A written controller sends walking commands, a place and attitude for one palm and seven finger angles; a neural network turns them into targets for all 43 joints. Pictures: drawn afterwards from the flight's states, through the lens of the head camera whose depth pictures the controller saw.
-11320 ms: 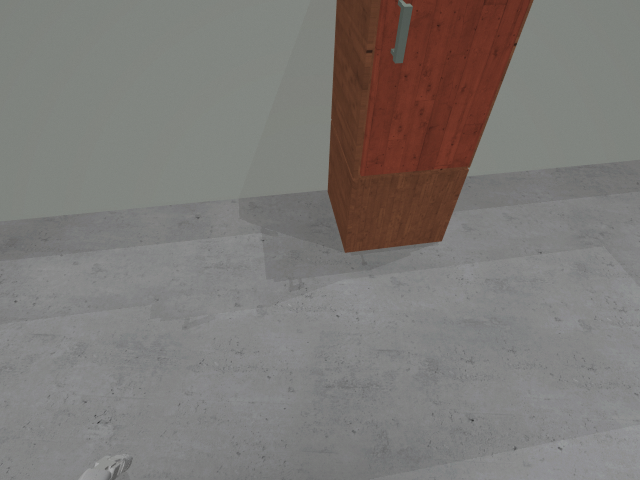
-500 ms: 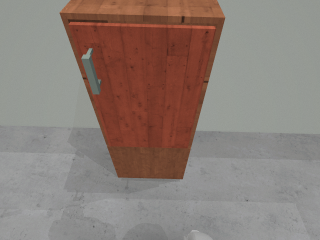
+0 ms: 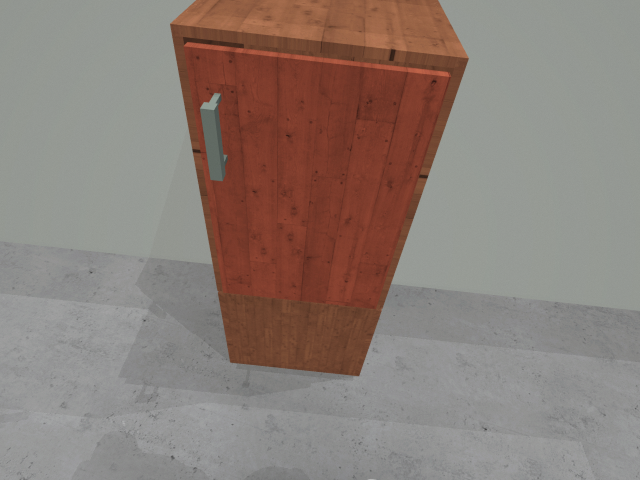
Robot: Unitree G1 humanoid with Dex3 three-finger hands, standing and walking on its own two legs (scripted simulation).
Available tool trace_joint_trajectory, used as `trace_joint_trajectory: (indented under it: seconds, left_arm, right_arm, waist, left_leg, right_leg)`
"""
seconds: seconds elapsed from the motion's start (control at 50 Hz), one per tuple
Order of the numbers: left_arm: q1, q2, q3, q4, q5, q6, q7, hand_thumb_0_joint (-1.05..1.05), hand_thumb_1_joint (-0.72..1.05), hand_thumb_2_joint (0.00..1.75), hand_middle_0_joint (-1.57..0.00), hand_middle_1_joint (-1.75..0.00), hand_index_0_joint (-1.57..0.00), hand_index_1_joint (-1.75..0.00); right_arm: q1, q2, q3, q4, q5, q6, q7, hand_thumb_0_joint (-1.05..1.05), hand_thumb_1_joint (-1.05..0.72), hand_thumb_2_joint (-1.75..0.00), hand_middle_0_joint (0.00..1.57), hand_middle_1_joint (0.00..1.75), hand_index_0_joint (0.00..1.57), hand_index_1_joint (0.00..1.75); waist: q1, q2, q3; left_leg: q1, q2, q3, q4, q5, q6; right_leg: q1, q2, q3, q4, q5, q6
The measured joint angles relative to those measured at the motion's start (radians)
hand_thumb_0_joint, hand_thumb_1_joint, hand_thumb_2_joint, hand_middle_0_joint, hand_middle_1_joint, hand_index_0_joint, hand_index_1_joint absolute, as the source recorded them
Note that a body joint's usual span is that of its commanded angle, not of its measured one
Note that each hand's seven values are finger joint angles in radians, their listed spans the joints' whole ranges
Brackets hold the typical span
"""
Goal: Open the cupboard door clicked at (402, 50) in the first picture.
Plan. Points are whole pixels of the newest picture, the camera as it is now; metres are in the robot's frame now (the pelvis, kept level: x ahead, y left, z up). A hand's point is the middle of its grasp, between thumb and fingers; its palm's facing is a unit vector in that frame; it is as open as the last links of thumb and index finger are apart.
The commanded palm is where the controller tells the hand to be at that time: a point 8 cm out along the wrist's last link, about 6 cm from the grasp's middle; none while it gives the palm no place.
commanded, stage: come to a stop and stand still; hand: left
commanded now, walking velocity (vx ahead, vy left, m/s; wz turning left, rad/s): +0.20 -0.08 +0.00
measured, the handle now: (217, 137) +0.58 +0.21 +0.13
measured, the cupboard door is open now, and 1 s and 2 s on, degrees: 0 0 0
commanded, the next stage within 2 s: look again from close up in 0.80 s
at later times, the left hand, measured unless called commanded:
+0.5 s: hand out of the picture -0.05 +0.11 -0.16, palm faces +0.06 -0.99 -0.11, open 7.4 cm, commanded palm none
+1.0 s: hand out of the picture -0.02 +0.14 -0.16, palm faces +0.00 -0.98 -0.19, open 7.4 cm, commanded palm none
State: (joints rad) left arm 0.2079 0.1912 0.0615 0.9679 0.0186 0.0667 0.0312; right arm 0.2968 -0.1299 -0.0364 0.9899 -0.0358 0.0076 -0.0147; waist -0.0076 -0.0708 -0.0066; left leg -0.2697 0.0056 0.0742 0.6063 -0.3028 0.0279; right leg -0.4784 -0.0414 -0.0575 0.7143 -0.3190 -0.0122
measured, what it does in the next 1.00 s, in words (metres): steps on the spot: right foot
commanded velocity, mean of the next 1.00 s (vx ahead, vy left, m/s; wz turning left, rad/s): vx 0.02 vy -0.02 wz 0.00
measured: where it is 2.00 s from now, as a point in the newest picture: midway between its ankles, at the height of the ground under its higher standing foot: outside the picture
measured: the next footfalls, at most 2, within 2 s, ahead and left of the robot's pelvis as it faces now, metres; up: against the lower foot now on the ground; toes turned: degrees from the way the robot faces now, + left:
right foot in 0.30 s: -0.01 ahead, -0.11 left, +0.00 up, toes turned -2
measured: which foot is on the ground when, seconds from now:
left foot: down 0.00-1.00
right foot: up 0.00-0.28, down 0.30-1.00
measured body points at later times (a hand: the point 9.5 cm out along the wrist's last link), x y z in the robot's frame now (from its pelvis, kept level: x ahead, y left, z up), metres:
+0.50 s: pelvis -0.01 -0.03 +0.01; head +0.00 -0.02 +0.46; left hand -0.05 +0.16 -0.15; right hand -0.03 -0.24 -0.15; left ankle +0.02 +0.10 -0.72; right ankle -0.05 -0.10 -0.73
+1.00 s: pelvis +0.00 -0.02 +0.01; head +0.01 -0.03 +0.46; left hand -0.02 +0.19 -0.14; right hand -0.01 -0.24 -0.15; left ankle +0.01 +0.10 -0.72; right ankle -0.05 -0.10 -0.73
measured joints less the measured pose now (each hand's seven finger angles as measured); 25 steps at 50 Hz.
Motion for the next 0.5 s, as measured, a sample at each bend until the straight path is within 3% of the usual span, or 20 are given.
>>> trace_joint_trajectory:
  seconds: [0.06, 0.12, 0.24, 0.3, 0.4, 0.46, 0.5]
  left_arm:
    - [0.041, -0.001, 0.004, 0.009, 0.009, -0.004, -0.016, 0.00, 0.91, 0.89, -0.20, -0.30, -0.20, -0.30]
    - [0.097, -0.005, 0.002, 0.021, 0.010, -0.026, -0.024, 0.00, 0.91, 0.89, -0.20, -0.30, -0.20, -0.30]
    - [0.166, -0.029, -0.019, 0.081, 0.006, -0.029, -0.025, 0.00, 0.91, 0.89, -0.20, -0.30, -0.20, -0.30]
    - [0.175, -0.047, -0.032, 0.094, 0.001, -0.049, -0.021, 0.00, 0.91, 0.90, -0.20, -0.30, -0.20, -0.30]
    - [0.178, -0.092, -0.053, 0.119, -0.003, -0.083, -0.010, 0.00, 0.91, 0.89, -0.20, -0.30, -0.20, -0.30]
    - [0.184, -0.107, -0.062, 0.135, -0.007, -0.096, -0.006, 0.00, 0.91, 0.89, -0.20, -0.30, -0.20, -0.30]
    - [0.182, -0.119, -0.069, 0.146, -0.009, -0.097, -0.008, 0.00, 0.91, 0.89, -0.20, -0.30, -0.20, -0.30]
  right_arm:
    - [0.031, 0.010, 0.013, 0.020, -0.002, 0.004, -0.003, 0.00, -0.91, -0.90, 0.20, 0.30, 0.20, 0.30]
    - [0.046, 0.016, 0.022, 0.042, -0.001, 0.000, -0.005, 0.00, -0.91, -0.90, 0.20, 0.30, 0.20, 0.30]
    - [0.058, 0.014, 0.018, 0.046, -0.003, -0.022, -0.009, 0.01, -0.92, -0.90, 0.20, 0.30, 0.20, 0.30]
    - [0.065, 0.011, 0.019, 0.057, 0.005, -0.020, -0.008, 0.00, -0.91, -0.90, 0.20, 0.30, 0.20, 0.30]
    - [0.067, 0.000, 0.024, 0.116, 0.014, 0.008, 0.000, 0.00, -0.91, -0.90, 0.20, 0.30, 0.20, 0.30]
    - [0.050, 0.007, 0.029, 0.132, 0.018, 0.004, -0.004, 0.00, -0.91, -0.90, 0.20, 0.30, 0.20, 0.30]
    - [0.040, 0.008, 0.032, 0.133, 0.022, -0.011, -0.009, 0.00, -0.91, -0.90, 0.20, 0.30, 0.20, 0.30]
  waist:
    - [0.011, 0.019, -0.021]
    - [0.024, 0.033, -0.033]
    - [-0.006, 0.046, -0.021]
    - [-0.010, 0.046, -0.006]
    - [0.005, 0.083, 0.008]
    - [0.011, 0.067, 0.014]
    - [0.010, 0.071, 0.017]
  left_leg:
    - [0.018, 0.002, -0.007, -0.082, 0.048, 0.011]
    - [0.032, 0.000, -0.009, -0.154, 0.093, 0.013]
    - [0.022, -0.009, 0.001, -0.198, 0.129, 0.007]
    - [-0.010, -0.011, 0.012, -0.152, 0.112, -0.008]
    - [-0.059, 0.015, -0.018, 0.017, -0.046, -0.011]
    - [-0.042, 0.024, -0.020, 0.007, -0.014, -0.017]
    - [0.000, 0.035, -0.031, -0.077, 0.085, -0.017]
  right_leg:
    - [-0.042, 0.031, 0.046, 0.235, 0.006, 0.004]
    - [-0.006, 0.035, 0.043, 0.313, 0.012, 0.008]
    - [0.162, 0.023, 0.011, 0.063, -0.115, 0.003]
    - [0.266, 0.024, 0.017, -0.178, -0.047, -0.007]
    - [0.315, 0.060, -0.009, -0.236, 0.004, -0.044]
    - [0.339, 0.070, -0.006, -0.259, 0.011, -0.051]
    - [0.342, 0.085, -0.008, -0.246, 0.001, -0.051]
